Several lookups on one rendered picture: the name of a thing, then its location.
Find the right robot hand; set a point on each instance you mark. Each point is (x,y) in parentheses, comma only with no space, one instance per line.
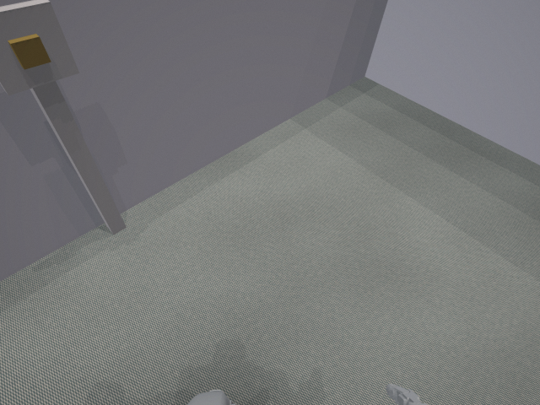
(403,396)

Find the panel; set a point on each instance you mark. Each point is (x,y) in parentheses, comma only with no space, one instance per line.
(38,17)

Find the button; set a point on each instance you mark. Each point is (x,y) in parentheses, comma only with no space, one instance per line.
(30,51)

